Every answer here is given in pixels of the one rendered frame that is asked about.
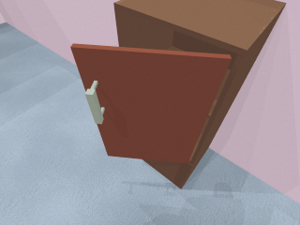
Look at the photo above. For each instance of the cupboard door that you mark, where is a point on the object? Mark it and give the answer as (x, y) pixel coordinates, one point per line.
(156, 101)

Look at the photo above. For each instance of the handle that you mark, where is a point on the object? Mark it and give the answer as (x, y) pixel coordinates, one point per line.
(92, 99)

